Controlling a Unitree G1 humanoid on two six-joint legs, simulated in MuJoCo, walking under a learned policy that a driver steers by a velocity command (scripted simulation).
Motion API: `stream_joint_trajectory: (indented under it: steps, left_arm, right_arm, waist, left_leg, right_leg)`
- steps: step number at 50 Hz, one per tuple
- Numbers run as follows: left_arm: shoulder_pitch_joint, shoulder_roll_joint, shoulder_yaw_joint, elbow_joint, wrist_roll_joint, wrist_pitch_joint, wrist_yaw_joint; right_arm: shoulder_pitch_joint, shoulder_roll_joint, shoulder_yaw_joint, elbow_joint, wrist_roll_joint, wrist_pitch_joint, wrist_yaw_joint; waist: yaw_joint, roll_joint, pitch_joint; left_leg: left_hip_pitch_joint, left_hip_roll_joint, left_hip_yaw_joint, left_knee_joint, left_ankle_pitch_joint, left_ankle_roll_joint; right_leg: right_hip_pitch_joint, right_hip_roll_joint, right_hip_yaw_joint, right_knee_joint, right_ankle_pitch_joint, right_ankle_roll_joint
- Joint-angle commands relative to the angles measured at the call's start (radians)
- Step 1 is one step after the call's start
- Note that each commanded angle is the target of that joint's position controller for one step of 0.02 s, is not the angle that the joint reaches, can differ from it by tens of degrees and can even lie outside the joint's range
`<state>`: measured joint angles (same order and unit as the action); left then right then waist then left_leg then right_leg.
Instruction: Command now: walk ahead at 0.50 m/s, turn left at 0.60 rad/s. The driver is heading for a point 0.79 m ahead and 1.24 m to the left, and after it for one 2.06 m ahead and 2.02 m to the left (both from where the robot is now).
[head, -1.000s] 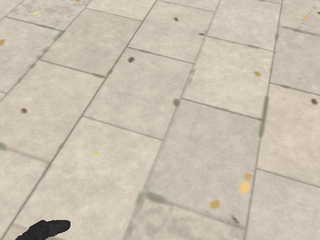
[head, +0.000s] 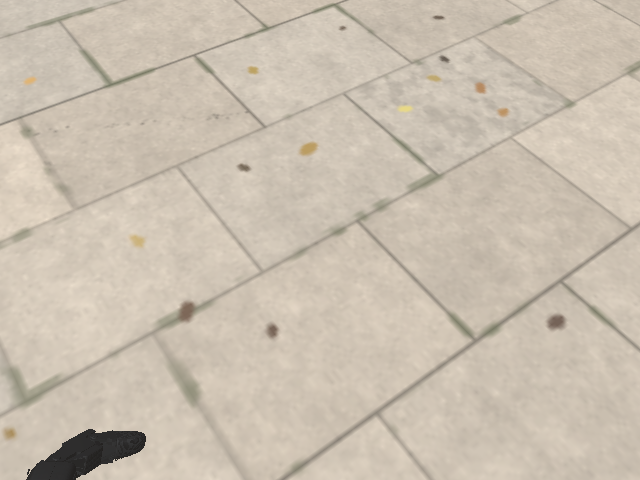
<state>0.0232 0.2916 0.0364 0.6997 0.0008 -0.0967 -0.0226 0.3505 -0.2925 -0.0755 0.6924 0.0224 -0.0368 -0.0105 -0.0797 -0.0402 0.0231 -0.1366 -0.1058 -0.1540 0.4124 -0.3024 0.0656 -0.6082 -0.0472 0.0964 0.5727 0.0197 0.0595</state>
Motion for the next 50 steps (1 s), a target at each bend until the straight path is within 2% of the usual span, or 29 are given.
stream_joint_trajectory:
  steps: [1,3,4,5,6,7,8,9,10,12,16,21,25,27,28,29,30,31,32,33,34,35,36,37,38,40,44,47,50]
  left_arm:
    - [-0.052,0.119,0.040,-0.081,-0.010,-0.023,-0.006]
    - [0.050,0.135,0.057,-0.057,-0.009,-0.031,-0.002]
    - [0.153,0.167,0.071,-0.045,0.005,-0.037,0.004]
    - [0.281,0.239,0.089,-0.036,0.026,-0.037,0.012]
    - [0.360,0.258,0.099,0.001,0.012,-0.021,0.003]
    - [0.320,0.172,0.076,-0.018,-0.003,-0.016,0.003]
    - [0.278,0.135,0.065,-0.025,-0.001,-0.006,0.009]
    - [0.233,0.117,0.057,-0.026,0.010,-0.001,0.012]
    - [0.203,0.092,0.049,-0.020,0.014,-0.001,0.015]
    - [0.184,0.078,0.046,-0.008,0.012,-0.007,0.018]
    - [0.210,0.124,0.064,0.030,0.008,-0.017,0.021]
    - [0.230,0.158,0.071,0.060,0.000,0.000,0.028]
    - [0.274,0.195,0.083,0.088,-0.020,0.020,0.028]
    - [0.268,0.225,0.092,0.090,-0.032,0.032,0.031]
    - [0.264,0.240,0.097,0.089,-0.038,0.039,0.034]
    - [0.250,0.236,0.095,0.085,-0.043,0.046,0.038]
    - [0.264,0.199,0.079,0.075,-0.025,0.044,0.043]
    - [0.339,0.047,0.031,0.016,0.028,0.026,0.032]
    - [0.276,0.097,0.028,-0.009,-0.003,-0.013,0.021]
    - [0.169,0.166,0.046,-0.037,-0.044,-0.033,0.013]
    - [0.149,0.152,0.038,-0.044,-0.040,-0.045,0.014]
    - [0.149,0.149,0.040,-0.030,-0.012,-0.048,0.021]
    - [0.166,0.160,0.047,-0.024,0.003,-0.040,0.022]
    - [0.179,0.160,0.050,-0.021,0.007,-0.028,0.020]
    - [0.185,0.147,0.048,-0.019,0.011,-0.018,0.019]
    - [0.157,0.116,0.039,-0.026,0.018,-0.003,0.019]
    - [-0.001,0.068,0.018,-0.064,0.014,-0.002,0.011]
    - [-0.081,0.078,0.019,-0.089,-0.002,-0.011,0.000]
    - [-0.082,0.113,0.035,-0.098,-0.007,-0.020,-0.008]
  right_arm:
    - [0.007,-0.157,-0.045,-0.047,0.004,-0.006,-0.007]
    - [-0.009,-0.133,-0.039,-0.051,0.001,0.000,-0.007]
    - [-0.010,-0.086,-0.022,-0.060,-0.004,-0.002,-0.005]
    - [0.051,-0.025,-0.003,-0.080,-0.002,-0.008,-0.004]
    - [0.117,-0.043,0.003,-0.102,0.016,-0.015,-0.007]
    - [0.076,-0.134,-0.018,-0.083,0.021,-0.011,-0.008]
    - [-0.018,-0.159,-0.025,-0.096,0.012,-0.004,-0.007]
    - [-0.063,-0.150,-0.026,-0.106,0.000,-0.001,-0.006]
    - [-0.080,-0.135,-0.029,-0.111,-0.004,0.003,-0.002]
    - [-0.062,-0.097,-0.025,-0.108,0.008,0.014,0.006]
    - [-0.125,-0.060,-0.012,-0.131,-0.002,0.022,0.010]
    - [-0.256,-0.035,0.002,-0.150,0.000,0.006,0.040]
    - [-0.338,-0.041,0.002,-0.185,0.005,0.006,0.063]
    - [-0.310,-0.073,-0.015,-0.191,-0.002,0.010,0.067]
    - [-0.245,-0.102,-0.031,-0.179,-0.005,0.014,0.065]
    - [-0.098,-0.142,-0.057,-0.140,-0.003,0.018,0.059]
    - [0.084,-0.209,-0.092,-0.090,0.002,0.027,0.042]
    - [0.070,-0.329,-0.105,-0.089,0.014,0.024,0.027]
    - [0.096,-0.287,-0.085,-0.131,0.006,0.003,0.035]
    - [0.071,-0.216,-0.064,-0.113,-0.004,-0.013,0.041]
    - [0.025,-0.189,-0.055,-0.107,-0.002,-0.022,0.040]
    - [-0.048,-0.160,-0.044,-0.115,-0.003,-0.023,0.038]
    - [-0.097,-0.136,-0.034,-0.129,-0.014,-0.024,0.034]
    - [-0.120,-0.131,-0.031,-0.136,-0.020,-0.024,0.031]
    - [-0.126,-0.134,-0.031,-0.132,-0.018,-0.027,0.026]
    - [-0.107,-0.149,-0.034,-0.114,-0.014,-0.029,0.013]
    - [-0.057,-0.167,-0.040,-0.080,-0.006,-0.020,-0.005]
    - [-0.002,-0.175,-0.043,-0.050,0.001,-0.015,-0.008]
    - [0.019,-0.160,-0.040,-0.033,0.006,-0.007,-0.010]
  waist:
    - [0.032,0.148,-0.026]
    - [0.090,0.171,-0.052]
    - [0.140,0.144,-0.132]
    - [0.157,-0.031,-0.270]
    - [0.139,-0.315,-0.350]
    - [0.156,-0.179,-0.236]
    - [0.166,-0.096,-0.130]
    - [0.146,-0.043,-0.067]
    - [0.124,-0.049,-0.033]
    - [0.097,-0.089,-0.015]
    - [0.102,-0.039,-0.003]
    - [0.148,-0.025,0.027]
    - [0.162,-0.028,0.061]
    - [0.123,-0.051,0.027]
    - [0.079,-0.064,-0.020]
    - [-0.009,-0.046,-0.096]
    - [-0.090,0.014,-0.186]
    - [0.025,0.311,-0.239]
    - [-0.026,0.249,-0.426]
    - [-0.050,0.164,-0.293]
    - [-0.014,0.120,-0.194]
    - [0.032,0.067,-0.134]
    - [0.070,0.081,-0.108]
    - [0.091,0.094,-0.097]
    - [0.101,0.091,-0.089]
    - [0.101,0.077,-0.062]
    - [0.044,0.101,-0.017]
    - [0.010,0.112,-0.008]
    - [0.020,0.135,-0.012]
  left_leg:
    - [-0.064,0.239,-0.237,-0.041,0.140,0.137]
    - [-0.061,0.212,-0.255,0.050,0.160,0.104]
    - [-0.110,0.160,-0.208,0.205,0.167,0.068]
    - [-0.352,0.054,-0.085,0.523,-0.017,0.000]
    - [-0.599,0.023,-0.012,0.790,-0.309,-0.037]
    - [-0.686,0.087,-0.038,0.899,-0.243,-0.050]
    - [-0.697,0.120,0.001,0.921,-0.162,-0.054]
    - [-0.662,0.150,0.017,0.887,-0.097,-0.054]
    - [-0.630,0.178,0.014,0.842,-0.056,-0.052]
    - [-0.566,0.207,0.036,0.792,-0.022,-0.053]
    - [-0.615,0.223,0.048,0.659,0.086,-0.075]
    - [-0.556,0.208,0.123,0.381,0.305,-0.066]
    - [-0.520,0.185,0.177,0.252,0.256,-0.026]
    - [-0.431,0.133,0.226,0.223,0.153,0.014]
    - [-0.333,0.093,0.255,0.212,0.109,0.039]
    - [-0.130,0.046,0.274,0.150,0.156,0.074]
    - [0.179,0.072,0.178,0.135,0.184,0.118]
    - [0.494,0.340,-0.346,0.083,0.089,0.273]
    - [0.571,0.445,-0.708,-0.089,-0.112,0.372]
    - [0.499,0.416,-0.572,-0.120,-0.063,0.310]
    - [0.359,0.374,-0.445,-0.118,0.018,0.276]
    - [0.217,0.333,-0.351,-0.119,0.124,0.245]
    - [0.114,0.303,-0.289,-0.136,0.228,0.235]
    - [0.052,0.290,-0.266,-0.158,0.275,0.237]
    - [0.011,0.284,-0.245,-0.171,0.323,0.243]
    - [-0.069,0.260,-0.182,-0.183,0.381,0.242]
    - [-0.141,0.190,-0.108,-0.174,0.283,0.181]
    - [-0.135,0.201,-0.151,-0.147,0.202,0.158]
    - [-0.044,0.232,-0.239,-0.057,0.167,0.140]
  right_leg:
    - [0.162,0.039,-0.015,-0.056,-0.041,-0.024]
    - [0.297,0.046,-0.040,-0.106,-0.094,-0.063]
    - [0.475,-0.022,0.010,-0.102,-0.106,-0.106]
    - [0.805,-0.233,0.276,-0.116,-0.193,-0.210]
    - [0.950,-0.385,0.692,-0.239,-0.482,-0.313]
    - [0.871,-0.364,0.664,-0.282,-0.646,-0.287]
    - [0.752,-0.327,0.504,-0.286,-0.581,-0.251]
    - [0.632,-0.286,0.384,-0.303,-0.454,-0.236]
    - [0.557,-0.251,0.294,-0.323,-0.354,-0.230]
    - [0.479,-0.212,0.164,-0.368,-0.250,-0.224]
    - [0.505,-0.232,0.023,-0.412,-0.071,-0.256]
    - [0.546,-0.201,-0.161,-0.416,0.020,-0.215]
    - [0.635,-0.236,-0.223,-0.389,0.096,-0.191]
    - [0.682,-0.240,-0.263,-0.282,0.400,-0.172]
    - [0.689,-0.234,-0.285,-0.168,0.570,-0.161]
    - [0.636,-0.207,-0.318,0.023,0.635,-0.137]
    - [0.427,-0.172,-0.323,0.298,0.443,-0.095]
    - [-0.030,0.004,-0.287,0.666,-0.508,-0.032]
    - [-0.161,0.071,-0.034,0.828,-0.636,-0.033]
    - [-0.251,0.018,-0.006,0.822,-0.532,-0.050]
    - [-0.230,-0.022,-0.013,0.737,-0.443,-0.064]
    - [-0.162,-0.054,-0.012,0.651,-0.389,-0.059]
    - [-0.088,-0.073,-0.005,0.594,-0.353,-0.054]
    - [-0.043,-0.075,-0.007,0.564,-0.335,-0.045]
    - [-0.025,-0.073,-0.017,0.525,-0.326,-0.031]
    - [-0.011,-0.059,-0.038,0.431,-0.270,-0.003]
    - [0.050,-0.003,-0.049,0.126,0.002,0.017]
    - [0.116,0.034,-0.040,0.005,0.077,0.009]
    - [0.135,0.042,-0.009,-0.062,-0.004,-0.019]
